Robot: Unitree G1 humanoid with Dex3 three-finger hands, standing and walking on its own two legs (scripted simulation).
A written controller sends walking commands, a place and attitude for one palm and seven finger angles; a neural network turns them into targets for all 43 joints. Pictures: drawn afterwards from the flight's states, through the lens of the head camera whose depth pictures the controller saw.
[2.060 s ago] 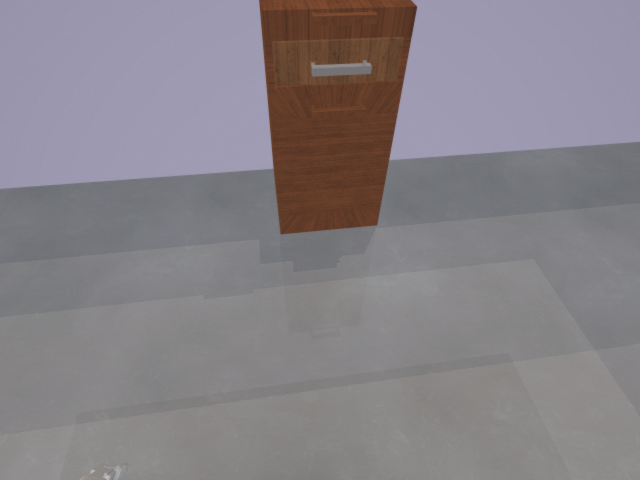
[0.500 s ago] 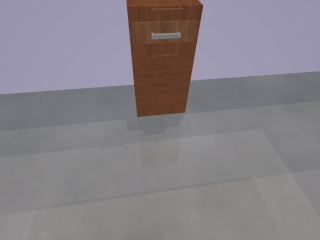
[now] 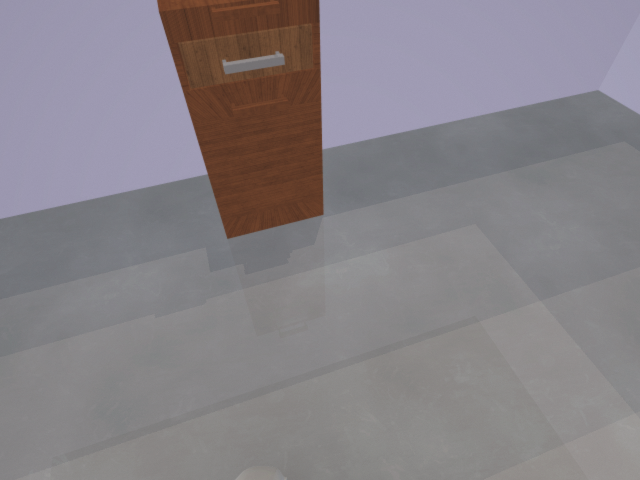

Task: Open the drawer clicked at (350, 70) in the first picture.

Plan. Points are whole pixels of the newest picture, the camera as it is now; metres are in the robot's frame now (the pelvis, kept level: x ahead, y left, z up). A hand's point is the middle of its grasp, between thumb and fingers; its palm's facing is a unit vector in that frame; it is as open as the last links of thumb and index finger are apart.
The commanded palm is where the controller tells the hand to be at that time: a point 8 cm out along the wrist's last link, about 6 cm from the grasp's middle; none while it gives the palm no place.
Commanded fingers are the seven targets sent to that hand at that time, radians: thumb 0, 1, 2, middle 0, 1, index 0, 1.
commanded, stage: walk to a spot facing it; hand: left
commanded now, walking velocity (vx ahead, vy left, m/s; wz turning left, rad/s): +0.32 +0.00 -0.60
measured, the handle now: (252, 60) +1.18 +0.34 -0.02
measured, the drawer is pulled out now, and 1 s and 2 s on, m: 0.00 0.00 0.00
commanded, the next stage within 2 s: none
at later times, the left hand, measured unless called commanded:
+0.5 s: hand (170, 408) +0.24 +0.28 -0.17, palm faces -0.21 -0.96 -0.18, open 7.4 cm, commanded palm none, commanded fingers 0.00 0.90 0.90 -0.20 -0.30 -0.20 -0.30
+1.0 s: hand (324, 271) +0.54 +0.06 -0.18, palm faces -0.60 -0.79 -0.12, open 7.4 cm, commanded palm none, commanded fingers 0.00 0.90 0.90 -0.20 -0.30 -0.20 -0.30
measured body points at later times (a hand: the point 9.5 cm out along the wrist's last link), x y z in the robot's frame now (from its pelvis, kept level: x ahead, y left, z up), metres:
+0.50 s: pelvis +0.17 +0.08 +0.01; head +0.18 +0.13 +0.46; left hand +0.25 +0.33 -0.16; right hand +0.19 -0.16 -0.10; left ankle +0.19 +0.15 -0.73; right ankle +0.08 -0.04 -0.62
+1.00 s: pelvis +0.34 +0.01 -0.02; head +0.38 +0.00 +0.43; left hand +0.57 +0.11 -0.17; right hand +0.12 -0.08 -0.15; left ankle +0.22 +0.16 -0.67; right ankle +0.37 -0.07 -0.73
